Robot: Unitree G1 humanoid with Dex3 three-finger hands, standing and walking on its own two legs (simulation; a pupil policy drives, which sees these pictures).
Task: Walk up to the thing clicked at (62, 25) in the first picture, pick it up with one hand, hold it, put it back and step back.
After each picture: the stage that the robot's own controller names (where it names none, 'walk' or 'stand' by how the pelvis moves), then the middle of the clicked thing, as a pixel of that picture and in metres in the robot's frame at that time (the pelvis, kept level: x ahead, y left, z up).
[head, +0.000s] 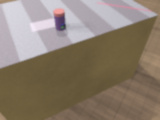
stand; (59, 19) +0.86 +0.15 -0.01
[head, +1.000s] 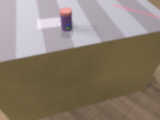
rise first; (66, 19) +0.80 +0.13 +0.01
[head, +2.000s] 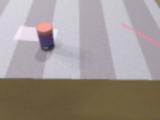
walk; (46, 37) +0.57 +0.20 +0.02
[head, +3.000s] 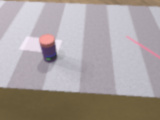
stand; (48, 48) +0.55 +0.18 +0.01
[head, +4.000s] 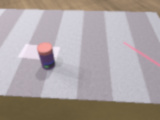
stand; (46, 56) +0.54 +0.18 -0.01
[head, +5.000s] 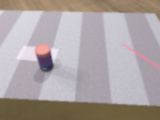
stand; (44, 58) +0.53 +0.19 -0.01
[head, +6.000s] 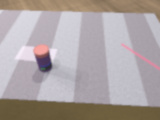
stand; (43, 58) +0.53 +0.20 -0.01
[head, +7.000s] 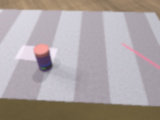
stand; (43, 58) +0.53 +0.20 -0.01
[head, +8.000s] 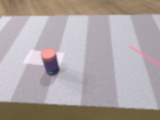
rise first; (50, 62) +0.51 +0.19 -0.01
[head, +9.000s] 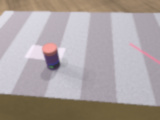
go down; (51, 57) +0.54 +0.19 +0.00
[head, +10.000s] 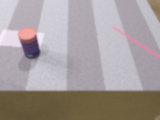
go down; (30, 44) +0.55 +0.18 +0.02
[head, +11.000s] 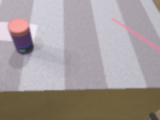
go down; (22, 37) +0.53 +0.18 +0.05
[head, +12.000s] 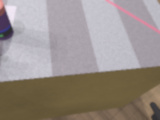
close in; out of the picture +0.55 +0.20 +0.08
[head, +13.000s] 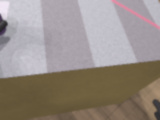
lift; out of the picture +0.56 +0.20 +0.09
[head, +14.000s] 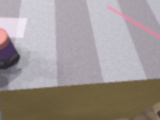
lift; (2, 49) +0.46 +0.21 +0.07
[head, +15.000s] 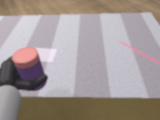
lift; (31, 69) +0.33 +0.16 +0.17
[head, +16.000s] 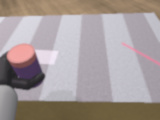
hold; (27, 67) +0.32 +0.16 +0.19
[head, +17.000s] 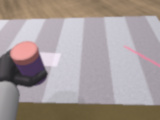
crouch; (30, 64) +0.33 +0.16 +0.20
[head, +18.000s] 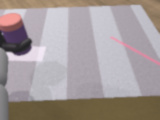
crouch; (16, 35) +0.46 +0.19 +0.19
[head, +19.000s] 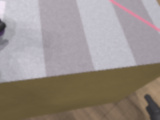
lower; out of the picture +0.54 +0.20 +0.08
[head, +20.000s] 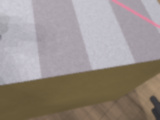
lower; out of the picture +0.56 +0.20 +0.09
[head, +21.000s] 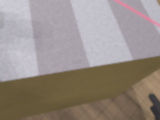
lower; out of the picture +0.57 +0.21 +0.10
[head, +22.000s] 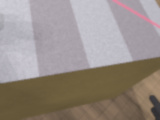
lower; out of the picture +0.56 +0.21 +0.09
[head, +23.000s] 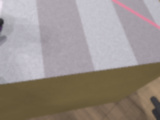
loosen; out of the picture +0.55 +0.20 +0.09
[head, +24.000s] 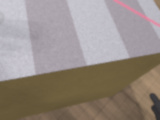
withdraw; out of the picture +0.56 +0.20 +0.09
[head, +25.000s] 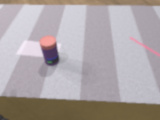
sink last; (50, 51) +0.52 +0.17 +0.04
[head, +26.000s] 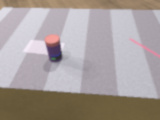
stand; (54, 48) +0.56 +0.17 +0.04
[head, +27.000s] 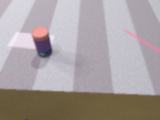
stand; (42, 42) +0.54 +0.18 +0.05
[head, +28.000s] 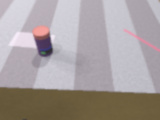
stand; (43, 41) +0.55 +0.18 +0.06
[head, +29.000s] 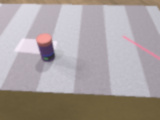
stand; (46, 48) +0.56 +0.18 +0.02
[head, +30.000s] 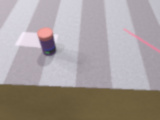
walk; (47, 42) +0.58 +0.18 +0.00
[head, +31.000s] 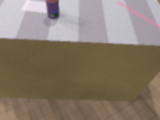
walk; (52, 6) +0.79 +0.18 +0.01
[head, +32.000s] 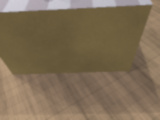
walk; out of the picture +1.12 +0.27 +0.01
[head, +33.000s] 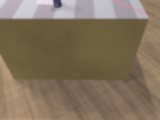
stand; out of the picture +1.17 +0.20 -0.01
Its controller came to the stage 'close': yes
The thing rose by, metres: 0.21
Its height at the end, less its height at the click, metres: +0.00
